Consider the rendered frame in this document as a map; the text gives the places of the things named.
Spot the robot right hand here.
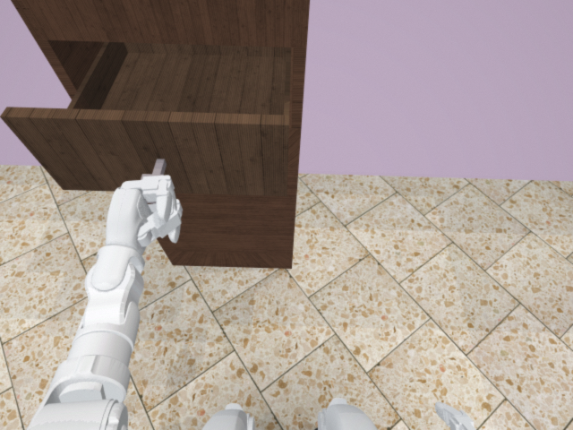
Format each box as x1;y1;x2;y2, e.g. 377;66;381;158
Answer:
435;402;476;430

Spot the left robot forearm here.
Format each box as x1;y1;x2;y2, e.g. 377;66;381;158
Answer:
26;245;145;430

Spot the handle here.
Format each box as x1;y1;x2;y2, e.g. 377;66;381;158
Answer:
141;159;167;203

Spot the left robot upper arm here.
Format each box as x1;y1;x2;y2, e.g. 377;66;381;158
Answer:
30;399;128;430

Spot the robot right thigh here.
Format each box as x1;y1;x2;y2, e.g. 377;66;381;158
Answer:
318;404;378;430

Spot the drawer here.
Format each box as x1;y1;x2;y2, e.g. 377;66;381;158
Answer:
0;42;291;196

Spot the left robot shin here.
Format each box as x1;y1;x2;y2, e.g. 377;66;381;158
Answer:
225;403;243;410

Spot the cabinet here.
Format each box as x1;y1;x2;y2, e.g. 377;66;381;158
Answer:
11;0;310;269

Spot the robot left hand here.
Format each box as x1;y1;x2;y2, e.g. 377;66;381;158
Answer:
106;175;183;255

